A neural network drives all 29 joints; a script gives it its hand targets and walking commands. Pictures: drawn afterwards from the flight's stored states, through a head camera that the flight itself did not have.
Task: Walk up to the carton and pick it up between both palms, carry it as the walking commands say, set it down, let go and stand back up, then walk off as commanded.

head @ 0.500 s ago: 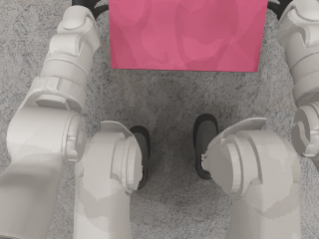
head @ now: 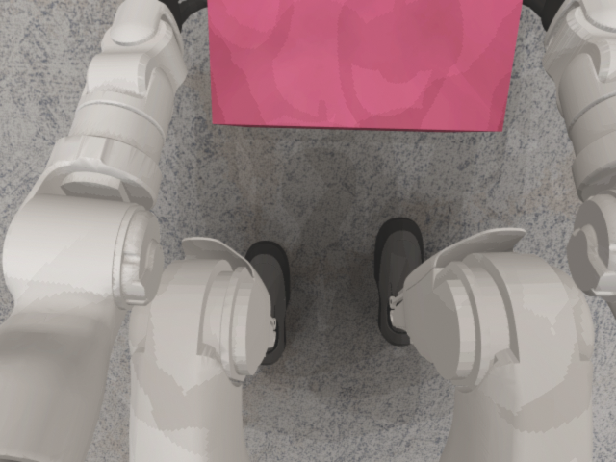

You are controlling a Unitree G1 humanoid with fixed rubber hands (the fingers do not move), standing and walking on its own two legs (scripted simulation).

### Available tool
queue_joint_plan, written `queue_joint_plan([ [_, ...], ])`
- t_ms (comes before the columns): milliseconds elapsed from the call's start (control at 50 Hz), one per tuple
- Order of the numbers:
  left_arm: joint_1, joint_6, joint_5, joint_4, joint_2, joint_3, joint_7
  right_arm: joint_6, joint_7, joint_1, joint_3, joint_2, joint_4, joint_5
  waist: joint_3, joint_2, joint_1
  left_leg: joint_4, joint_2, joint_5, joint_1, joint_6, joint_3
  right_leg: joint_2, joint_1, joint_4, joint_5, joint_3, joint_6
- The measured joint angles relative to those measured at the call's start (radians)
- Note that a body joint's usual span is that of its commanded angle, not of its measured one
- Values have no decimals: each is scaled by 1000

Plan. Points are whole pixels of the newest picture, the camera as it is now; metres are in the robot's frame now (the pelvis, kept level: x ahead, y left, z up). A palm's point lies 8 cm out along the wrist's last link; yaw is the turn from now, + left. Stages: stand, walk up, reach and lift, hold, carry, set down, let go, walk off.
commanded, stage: set down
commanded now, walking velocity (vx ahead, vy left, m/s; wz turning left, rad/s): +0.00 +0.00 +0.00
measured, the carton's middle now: out of the picture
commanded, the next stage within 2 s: none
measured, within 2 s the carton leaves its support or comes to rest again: neither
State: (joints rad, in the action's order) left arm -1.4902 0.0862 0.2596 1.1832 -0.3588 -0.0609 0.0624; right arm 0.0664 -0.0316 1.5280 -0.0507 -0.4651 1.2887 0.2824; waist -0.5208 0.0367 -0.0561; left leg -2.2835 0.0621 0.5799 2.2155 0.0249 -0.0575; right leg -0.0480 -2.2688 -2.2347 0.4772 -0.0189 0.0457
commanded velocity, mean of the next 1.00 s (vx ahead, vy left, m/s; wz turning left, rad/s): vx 0.00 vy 0.00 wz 0.00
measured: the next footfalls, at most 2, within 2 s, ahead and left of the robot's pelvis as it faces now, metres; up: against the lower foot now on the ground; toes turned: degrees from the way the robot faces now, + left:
none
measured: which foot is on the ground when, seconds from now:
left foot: down 0.00-1.00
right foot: down 0.00-1.00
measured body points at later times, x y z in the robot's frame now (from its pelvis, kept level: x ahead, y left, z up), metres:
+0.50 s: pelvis +0.01 +0.00 +0.00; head +0.38 -0.03 +0.24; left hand +0.56 +0.15 -0.19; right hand +0.53 -0.27 -0.19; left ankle +0.12 +0.10 -0.31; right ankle +0.14 -0.11 -0.31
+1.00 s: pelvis +0.00 +0.00 +0.02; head +0.38 -0.04 +0.26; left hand +0.57 +0.16 -0.15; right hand +0.54 -0.28 -0.15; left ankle +0.12 +0.10 -0.31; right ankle +0.14 -0.11 -0.31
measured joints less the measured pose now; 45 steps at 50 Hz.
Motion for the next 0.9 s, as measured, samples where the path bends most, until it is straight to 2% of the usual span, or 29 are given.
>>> queue_joint_plan([
  [240, 0, -26, 7, -16, -7, 31, 12, -39, 7, -3, 4, 2, -7, 3, 3, -3, -2, 8, -4, 9, 4, -5, 4, -2, -4, 6, 11, -5, 4],
  [420, 32, -28, 6, -35, -6, 18, 37, -62, -25, -39, -42, 4, -23, 8, 44, -2, 5, 12, -9, 14, 25, -5, 10, -1, -23, 12, 15, -12, 6],
  [600, 63, -19, 20, -42, -42, 5, 24, -54, -6, -88, -37, -40, -43, 29, 44, 2, 4, 4, -14, 13, 32, -3, 8, -8, -30, 2, 16, -14, 11],
  [800, 74, 7, 44, -137, -93, 13, 20, -21, 6, -114, -30, -78, -168, 68, -2, -3, 3, -5, -18, 19, 10, -6, 14, -8, -9, -4, 20, -21, 17],
  [900, 96, 40, 34, -221, -91, -4, 20, 18, 11, -137, -65, -60, -269, 39, -3, -1, 3, 12, -20, 20, -16, -4, 12, -1, 15, 12, 19, -17, 12],
])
